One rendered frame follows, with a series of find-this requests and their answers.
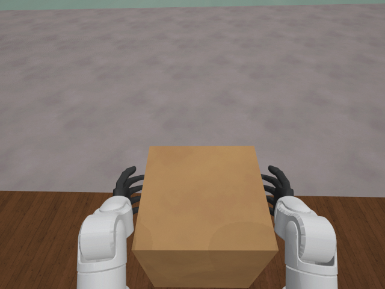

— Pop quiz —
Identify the robot left forearm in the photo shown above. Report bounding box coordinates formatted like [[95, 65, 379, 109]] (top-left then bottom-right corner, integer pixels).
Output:
[[76, 196, 134, 289]]

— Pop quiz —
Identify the carton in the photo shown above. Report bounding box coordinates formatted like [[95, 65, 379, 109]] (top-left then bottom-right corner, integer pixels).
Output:
[[132, 146, 279, 288]]

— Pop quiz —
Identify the robot right forearm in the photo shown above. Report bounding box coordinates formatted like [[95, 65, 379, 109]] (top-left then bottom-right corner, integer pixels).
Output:
[[274, 196, 338, 289]]

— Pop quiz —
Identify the robot right hand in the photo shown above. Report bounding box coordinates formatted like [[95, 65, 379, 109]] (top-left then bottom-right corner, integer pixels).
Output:
[[261, 166, 294, 216]]

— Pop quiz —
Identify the robot left hand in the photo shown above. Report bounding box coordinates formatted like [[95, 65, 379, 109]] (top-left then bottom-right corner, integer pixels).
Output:
[[113, 166, 144, 215]]

